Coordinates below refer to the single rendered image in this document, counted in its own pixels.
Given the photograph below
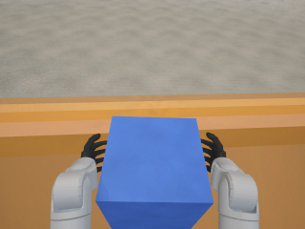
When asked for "left robot hand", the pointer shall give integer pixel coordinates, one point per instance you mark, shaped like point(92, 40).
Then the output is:
point(89, 150)

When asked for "robot left forearm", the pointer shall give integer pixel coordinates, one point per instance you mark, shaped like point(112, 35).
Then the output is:
point(71, 196)

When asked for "carton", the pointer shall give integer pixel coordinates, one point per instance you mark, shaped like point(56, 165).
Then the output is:
point(154, 174)

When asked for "robot right forearm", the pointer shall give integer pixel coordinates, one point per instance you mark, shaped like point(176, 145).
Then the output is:
point(238, 205)

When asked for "right robot hand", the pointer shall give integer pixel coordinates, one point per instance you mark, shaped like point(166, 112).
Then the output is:
point(216, 150)

